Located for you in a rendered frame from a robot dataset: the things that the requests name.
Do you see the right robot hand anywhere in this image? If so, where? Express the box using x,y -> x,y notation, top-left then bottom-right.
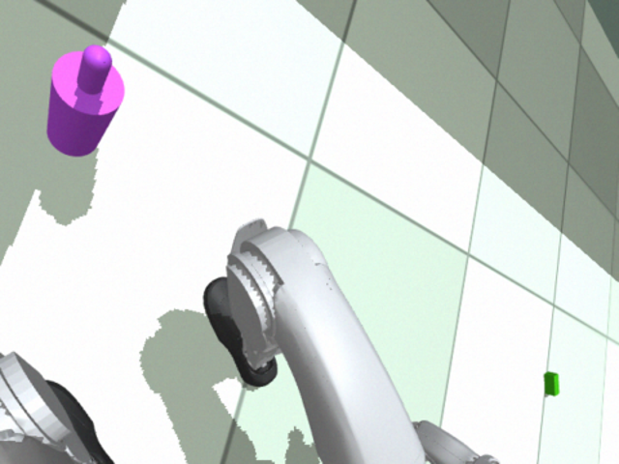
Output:
411,420 -> 480,464

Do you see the left robot foot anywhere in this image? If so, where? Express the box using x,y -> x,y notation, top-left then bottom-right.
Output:
46,380 -> 115,464

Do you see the right robot foot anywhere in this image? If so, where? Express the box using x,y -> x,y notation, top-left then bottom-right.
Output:
203,276 -> 278,387

